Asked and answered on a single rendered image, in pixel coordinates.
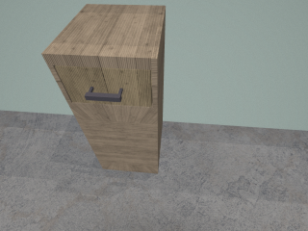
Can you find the drawer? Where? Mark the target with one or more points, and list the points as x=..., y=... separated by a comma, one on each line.
x=136, y=84

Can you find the cabinet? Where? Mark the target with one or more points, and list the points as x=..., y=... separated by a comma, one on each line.
x=122, y=137

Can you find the handle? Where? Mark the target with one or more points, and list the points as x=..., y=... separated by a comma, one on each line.
x=101, y=96

